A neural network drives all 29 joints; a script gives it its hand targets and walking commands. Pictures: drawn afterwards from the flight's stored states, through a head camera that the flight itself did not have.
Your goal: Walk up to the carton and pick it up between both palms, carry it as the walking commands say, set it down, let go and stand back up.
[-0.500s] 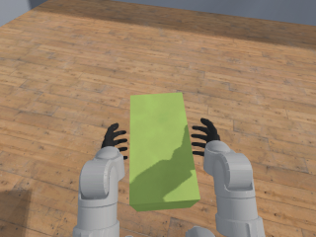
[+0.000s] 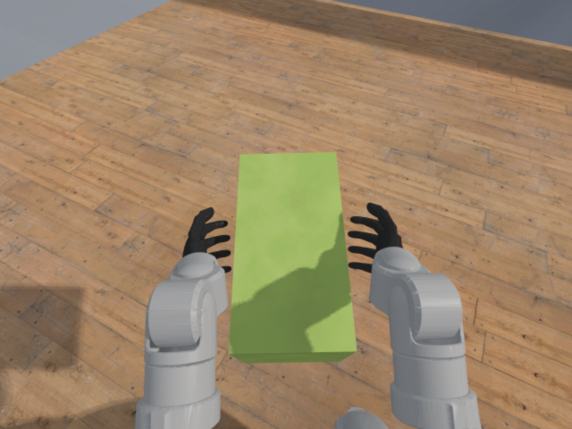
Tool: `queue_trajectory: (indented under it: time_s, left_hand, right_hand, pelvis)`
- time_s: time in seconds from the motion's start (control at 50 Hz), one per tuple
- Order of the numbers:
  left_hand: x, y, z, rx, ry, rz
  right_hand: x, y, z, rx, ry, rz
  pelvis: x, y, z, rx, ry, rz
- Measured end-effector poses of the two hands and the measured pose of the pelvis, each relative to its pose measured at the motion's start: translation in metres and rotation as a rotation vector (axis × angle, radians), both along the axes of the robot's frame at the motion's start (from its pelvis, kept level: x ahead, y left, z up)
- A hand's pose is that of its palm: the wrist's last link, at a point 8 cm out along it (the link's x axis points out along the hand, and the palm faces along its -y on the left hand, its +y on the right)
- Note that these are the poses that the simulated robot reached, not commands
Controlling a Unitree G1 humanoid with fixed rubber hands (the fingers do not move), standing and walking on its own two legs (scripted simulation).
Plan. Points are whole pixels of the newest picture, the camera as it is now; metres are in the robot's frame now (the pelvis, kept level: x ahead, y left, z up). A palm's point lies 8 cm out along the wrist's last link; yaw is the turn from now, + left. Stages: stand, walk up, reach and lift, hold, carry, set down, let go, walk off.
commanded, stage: carry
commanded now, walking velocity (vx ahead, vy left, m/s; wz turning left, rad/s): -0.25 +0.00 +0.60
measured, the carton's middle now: (290, 258) +0.38 -0.03 +0.01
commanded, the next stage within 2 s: none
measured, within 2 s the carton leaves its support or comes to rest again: neither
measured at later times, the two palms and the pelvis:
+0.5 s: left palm out of the picture +0.04 +0.18 +0.11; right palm out of the picture +0.10 -0.05 +0.11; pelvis -0.23 +0.00 +0.01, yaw +16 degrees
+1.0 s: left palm out of the picture -0.13 +0.15 +0.12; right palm out of the picture -0.08 -0.07 +0.11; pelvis -0.40 -0.03 +0.01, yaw +17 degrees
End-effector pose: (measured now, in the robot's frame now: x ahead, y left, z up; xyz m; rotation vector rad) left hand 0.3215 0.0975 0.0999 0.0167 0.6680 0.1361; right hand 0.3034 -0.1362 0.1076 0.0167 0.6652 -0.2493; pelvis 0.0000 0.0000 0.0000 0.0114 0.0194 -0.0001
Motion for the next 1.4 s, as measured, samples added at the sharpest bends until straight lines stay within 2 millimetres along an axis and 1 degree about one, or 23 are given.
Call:
queue_trajectory:
  time_s: [0.06,0.1,0.18,0.26,0.32,0.38,0.44,0.5,0.54,0.64,0.72,0.8,0.9,0.98,1.06,1.14,1.24,1.32,1.4]
  left_hand:
    - [-0.041,0.03,-0.008,-0.002,0.054,0.068]
    - [-0.068,0.046,-0.009,-0.011,0.074,0.112]
    - [-0.118,0.066,-0.004,-0.021,0.054,0.185]
    - [-0.162,0.071,0.001,-0.001,0.018,0.235]
    - [-0.197,0.07,0.005,0.018,0.035,0.245]
    - [-0.229,0.07,0.008,0.009,0.054,0.25]
    - [-0.254,0.073,0.012,0.022,0.04,0.258]
    - [-0.277,0.081,0.014,0.028,0.004,0.272]
    - [-0.296,0.09,0.011,0.015,-0.013,0.292]
    - [-0.355,0.106,0.004,0.007,0.048,0.34]
    - [-0.392,0.107,0.007,-0.011,0.067,0.361]
    - [-0.417,0.098,0.014,0.0,0.035,0.373]
    - [-0.441,0.076,0.02,0.03,0.038,0.349]
    - [-0.452,0.06,0.023,0.05,0.037,0.306]
    - [-0.463,0.052,0.019,0.058,0.033,0.289]
    - [-0.479,0.05,0.015,0.05,0.05,0.287]
    - [-0.499,0.05,0.013,0.044,0.047,0.301]
    - [-0.511,0.052,0.008,0.037,0.024,0.298]
    - [-0.521,0.056,-0.004,0.026,0.016,0.278]
  right_hand:
    - [-0.022,0.029,-0.008,-0.011,0.059,0.089]
    - [-0.035,0.045,-0.012,-0.018,0.084,0.138]
    - [-0.063,0.067,-0.013,-0.017,0.069,0.201]
    - [-0.096,0.075,-0.013,0.007,0.033,0.237]
    - [-0.129,0.074,-0.016,0.017,0.047,0.255]
    - [-0.16,0.074,-0.011,0.014,0.067,0.277]
    - [-0.184,0.077,-0.004,0.024,0.053,0.282]
    - [-0.208,0.086,0.001,0.025,0.015,0.284]
    - [-0.225,0.095,0.003,0.012,-0.001,0.294]
    - [-0.271,0.115,0.0,-0.029,0.06,0.37]
    - [-0.299,0.119,-0.002,-0.05,0.083,0.396]
    - [-0.32,0.112,0.001,-0.034,0.052,0.392]
    - [-0.352,0.087,0.002,-0.017,0.05,0.365]
    - [-0.374,0.069,0.004,-0.008,0.046,0.326]
    - [-0.393,0.059,0.005,0.0,0.04,0.306]
    - [-0.409,0.056,0.004,-0.006,0.056,0.315]
    - [-0.423,0.058,0.0,-0.017,0.051,0.329]
    - [-0.435,0.06,-0.005,-0.019,0.03,0.321]
    - [-0.449,0.063,-0.012,-0.027,0.022,0.305]
  pelvis:
    - [-0.028,0.004,0.005,-0.031,0.002,0.026]
    - [-0.046,0.005,0.007,-0.042,0.006,0.046]
    - [-0.085,0.003,0.007,-0.054,0.02,0.087]
    - [-0.127,-0.003,0.004,-0.061,0.038,0.134]
    - [-0.159,-0.008,0.01,-0.061,0.022,0.181]
    - [-0.185,-0.01,0.017,-0.025,0.014,0.218]
    - [-0.209,-0.008,0.016,0.001,0.022,0.247]
    - [-0.234,-0.002,0.009,0.006,0.029,0.274]
    - [-0.252,0.002,0.003,0.019,0.026,0.288]
    - [-0.292,0.003,0.01,-0.016,0.013,0.287]
    - [-0.32,-0.003,0.014,-0.034,0.022,0.289]
    - [-0.346,-0.013,0.012,-0.04,0.038,0.291]
    - [-0.377,-0.028,0.015,-0.043,0.022,0.297]
    - [-0.395,-0.032,0.012,-0.039,0.013,0.299]
    - [-0.41,-0.034,0.009,-0.025,0.0,0.294]
    - [-0.423,-0.037,0.011,-0.022,-0.004,0.288]
    - [-0.439,-0.041,0.009,-0.02,-0.016,0.288]
    - [-0.45,-0.038,-0.001,-0.026,-0.043,0.282]
    - [-0.459,-0.03,-0.015,-0.036,-0.069,0.269]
